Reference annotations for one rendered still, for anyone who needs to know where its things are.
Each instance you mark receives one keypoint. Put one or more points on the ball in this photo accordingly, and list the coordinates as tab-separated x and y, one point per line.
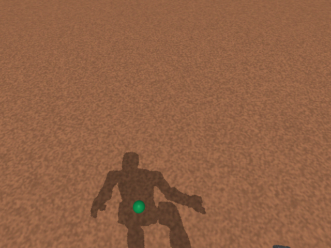
138	206

